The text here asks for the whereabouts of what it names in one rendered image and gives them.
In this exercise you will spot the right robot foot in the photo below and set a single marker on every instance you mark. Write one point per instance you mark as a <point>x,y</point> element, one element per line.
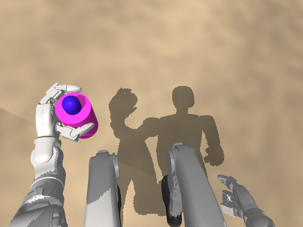
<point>171,220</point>

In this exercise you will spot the right robot arm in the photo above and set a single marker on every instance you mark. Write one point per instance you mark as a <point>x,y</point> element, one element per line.
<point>255,217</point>

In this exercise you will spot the right robot hand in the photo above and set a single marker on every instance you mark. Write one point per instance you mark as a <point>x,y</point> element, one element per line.
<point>234,204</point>

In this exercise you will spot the left robot hand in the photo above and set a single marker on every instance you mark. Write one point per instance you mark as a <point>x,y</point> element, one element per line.
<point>48,124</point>

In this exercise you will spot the left robot arm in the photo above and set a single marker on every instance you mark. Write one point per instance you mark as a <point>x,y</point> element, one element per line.
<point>43,205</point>

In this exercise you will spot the bottle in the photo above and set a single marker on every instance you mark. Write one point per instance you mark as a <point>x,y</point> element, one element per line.
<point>75,110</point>

